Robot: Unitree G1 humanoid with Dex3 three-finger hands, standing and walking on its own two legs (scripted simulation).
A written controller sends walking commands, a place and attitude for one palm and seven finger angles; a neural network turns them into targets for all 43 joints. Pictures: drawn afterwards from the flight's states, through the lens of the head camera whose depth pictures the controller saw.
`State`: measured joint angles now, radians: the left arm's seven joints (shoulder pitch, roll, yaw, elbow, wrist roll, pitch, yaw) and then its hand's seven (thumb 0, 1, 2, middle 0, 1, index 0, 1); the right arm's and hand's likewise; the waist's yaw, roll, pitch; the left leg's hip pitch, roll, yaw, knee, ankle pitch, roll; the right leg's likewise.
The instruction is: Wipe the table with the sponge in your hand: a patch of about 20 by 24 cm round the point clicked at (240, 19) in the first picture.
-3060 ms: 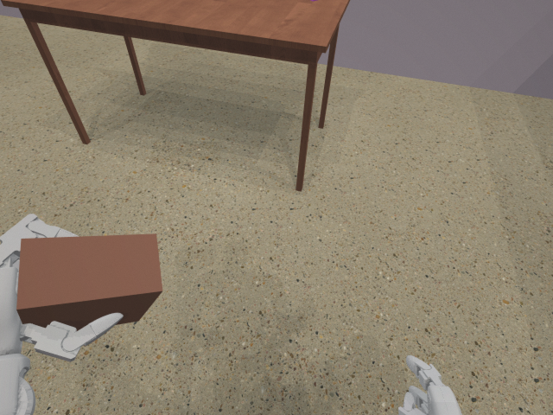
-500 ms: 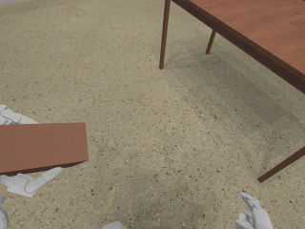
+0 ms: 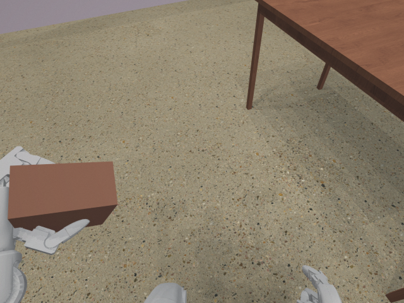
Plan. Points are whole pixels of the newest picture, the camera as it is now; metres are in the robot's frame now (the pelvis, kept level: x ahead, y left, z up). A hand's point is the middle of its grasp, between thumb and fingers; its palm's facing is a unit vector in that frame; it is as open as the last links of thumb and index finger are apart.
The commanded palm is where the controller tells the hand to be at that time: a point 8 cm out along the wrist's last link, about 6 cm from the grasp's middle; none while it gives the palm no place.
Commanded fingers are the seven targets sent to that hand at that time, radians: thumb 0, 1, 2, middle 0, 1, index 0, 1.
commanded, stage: walk to a spot facing it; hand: left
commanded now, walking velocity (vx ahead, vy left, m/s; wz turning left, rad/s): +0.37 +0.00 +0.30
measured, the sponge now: (79, 199) +0.23 +0.21 +0.15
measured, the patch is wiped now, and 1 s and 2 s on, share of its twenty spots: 0.00 0.00 0.00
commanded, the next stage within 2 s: turn to face it in 1.02 s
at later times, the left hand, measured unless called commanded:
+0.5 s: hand (72, 132) +0.33 +0.24 +0.19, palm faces +0.45 -0.77 -0.46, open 10.4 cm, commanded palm +0.28 +0.29 +0.19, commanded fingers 0.00 0.10 1.30 -1.20 -1.60 -1.20 -1.60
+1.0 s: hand (75, 94) +0.45 +0.29 +0.18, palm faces +0.60 -0.69 -0.41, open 10.4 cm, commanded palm +0.37 +0.31 +0.19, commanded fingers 0.00 0.10 1.30 -1.20 -1.60 -1.20 -1.60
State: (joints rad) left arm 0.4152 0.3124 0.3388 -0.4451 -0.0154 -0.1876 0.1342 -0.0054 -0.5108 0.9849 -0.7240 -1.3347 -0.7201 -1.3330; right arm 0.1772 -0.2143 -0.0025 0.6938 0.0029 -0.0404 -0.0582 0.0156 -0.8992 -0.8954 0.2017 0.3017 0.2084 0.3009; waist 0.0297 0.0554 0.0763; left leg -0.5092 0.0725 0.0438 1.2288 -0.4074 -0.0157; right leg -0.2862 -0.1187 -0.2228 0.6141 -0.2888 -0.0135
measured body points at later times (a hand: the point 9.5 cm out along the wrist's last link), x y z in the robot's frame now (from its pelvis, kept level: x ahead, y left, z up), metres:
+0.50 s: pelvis +0.14 -0.01 +0.01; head +0.17 -0.01 +0.46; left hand +0.30 +0.28 +0.22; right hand +0.32 -0.18 -0.09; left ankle +0.12 +0.13 -0.73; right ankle +0.20 -0.13 -0.70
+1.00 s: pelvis +0.28 +0.00 -0.01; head +0.31 +0.03 +0.44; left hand +0.41 +0.33 +0.20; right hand +0.50 -0.20 -0.08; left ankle +0.30 +0.13 -0.73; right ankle +0.24 -0.13 -0.66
